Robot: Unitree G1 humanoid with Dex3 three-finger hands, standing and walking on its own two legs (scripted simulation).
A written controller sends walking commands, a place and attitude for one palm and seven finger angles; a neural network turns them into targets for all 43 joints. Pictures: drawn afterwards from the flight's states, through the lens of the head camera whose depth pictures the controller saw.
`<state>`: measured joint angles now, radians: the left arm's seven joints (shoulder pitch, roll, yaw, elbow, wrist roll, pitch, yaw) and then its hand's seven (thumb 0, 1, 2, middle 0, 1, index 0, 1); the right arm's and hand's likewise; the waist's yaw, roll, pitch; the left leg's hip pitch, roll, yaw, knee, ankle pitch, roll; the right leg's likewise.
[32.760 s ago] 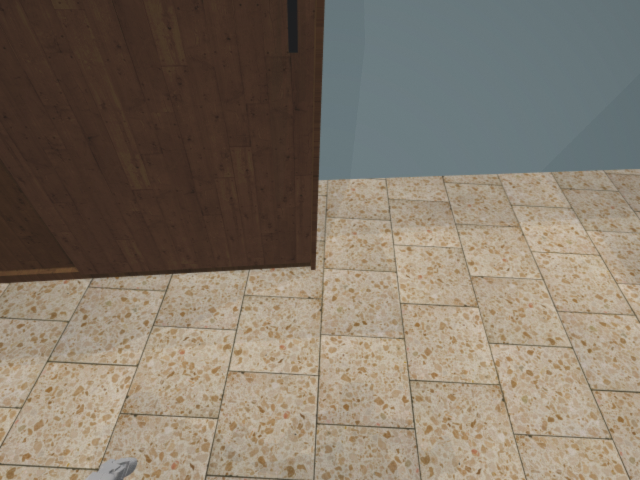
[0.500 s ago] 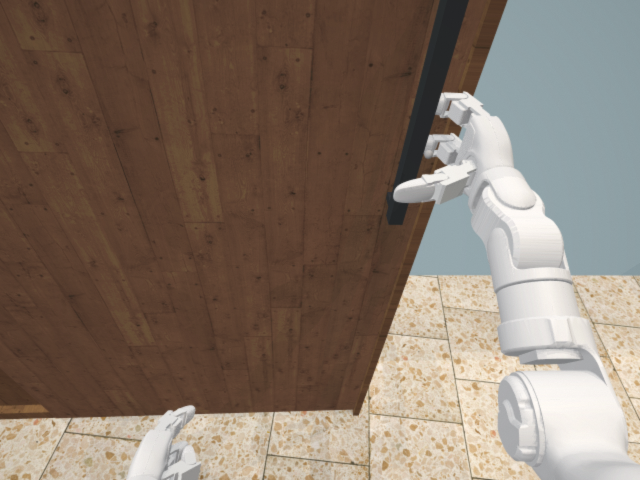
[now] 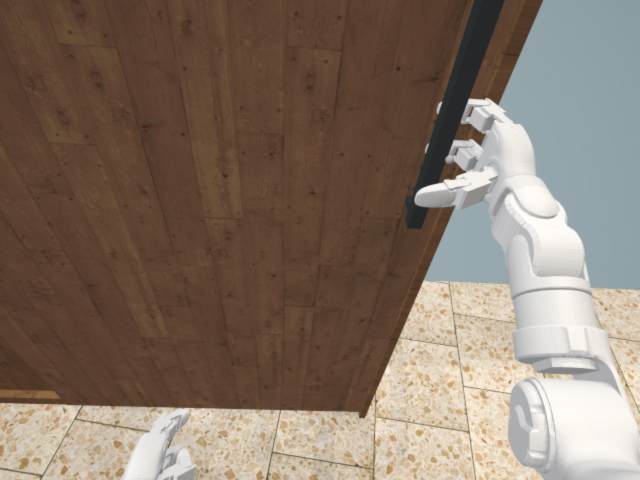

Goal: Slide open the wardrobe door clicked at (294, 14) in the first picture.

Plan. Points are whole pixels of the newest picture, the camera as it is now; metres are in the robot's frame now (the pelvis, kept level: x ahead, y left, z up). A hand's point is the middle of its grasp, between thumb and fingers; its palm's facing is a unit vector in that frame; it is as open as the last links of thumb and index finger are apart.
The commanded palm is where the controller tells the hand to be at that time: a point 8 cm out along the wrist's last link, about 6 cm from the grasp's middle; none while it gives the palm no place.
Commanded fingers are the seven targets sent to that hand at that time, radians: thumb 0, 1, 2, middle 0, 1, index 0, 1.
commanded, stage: move the hooked fingers beside the handle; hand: right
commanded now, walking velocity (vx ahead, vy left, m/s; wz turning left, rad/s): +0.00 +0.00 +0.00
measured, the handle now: (441, 122) +0.47 -0.10 +0.26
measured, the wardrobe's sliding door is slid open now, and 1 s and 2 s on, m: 0.00 0.00 0.00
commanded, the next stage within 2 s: feel for the door with the fingertips in 1.52 s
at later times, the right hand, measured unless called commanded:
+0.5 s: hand (475, 170) +0.40 -0.13 +0.23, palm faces -0.03 +1.00 -0.04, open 14.0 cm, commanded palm +0.39 -0.19 +0.24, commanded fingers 0.00 0.50 -0.30 0.30 1.20 0.30 1.20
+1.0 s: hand (489, 163) +0.42 -0.15 +0.24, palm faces -0.05 +1.00 -0.03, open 14.0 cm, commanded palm +0.39 -0.21 +0.24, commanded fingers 0.00 0.50 -0.30 0.30 1.20 0.30 1.20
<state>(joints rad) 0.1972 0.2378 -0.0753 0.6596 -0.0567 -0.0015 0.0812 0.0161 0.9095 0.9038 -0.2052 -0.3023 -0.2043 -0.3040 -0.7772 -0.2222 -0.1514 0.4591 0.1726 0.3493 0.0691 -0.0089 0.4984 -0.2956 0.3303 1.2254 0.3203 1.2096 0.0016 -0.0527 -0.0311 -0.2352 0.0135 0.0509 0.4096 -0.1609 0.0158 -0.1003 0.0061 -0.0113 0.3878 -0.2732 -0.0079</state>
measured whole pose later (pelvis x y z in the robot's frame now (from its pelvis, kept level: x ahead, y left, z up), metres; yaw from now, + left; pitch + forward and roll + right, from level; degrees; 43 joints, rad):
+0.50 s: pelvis +0.00 +0.01 +0.00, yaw -1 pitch -1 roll +0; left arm 0.17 0.25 -0.07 0.64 -0.07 -0.01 0.09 0.02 0.91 0.90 -0.20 -0.30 -0.20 -0.30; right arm -0.72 -0.28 -0.17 0.41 0.19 0.37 0.12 -0.01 0.50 -0.30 0.30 1.20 0.30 1.20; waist -0.01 -0.06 -0.03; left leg -0.23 0.01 0.07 0.41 -0.16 0.02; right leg -0.10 0.00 0.00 0.40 -0.27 0.00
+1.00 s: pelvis +0.01 -0.01 +0.00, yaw +0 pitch +0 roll +0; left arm 0.22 0.26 -0.07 0.66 -0.07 -0.02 0.08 0.02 0.91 0.90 -0.21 -0.30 -0.20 -0.30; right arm -0.72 -0.30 -0.21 0.43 0.20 0.34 0.17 -0.01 0.50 -0.30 0.30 1.20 0.30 1.20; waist 0.00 -0.05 -0.04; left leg -0.23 0.02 0.06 0.41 -0.18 0.01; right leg -0.10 0.01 -0.01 0.40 -0.29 -0.01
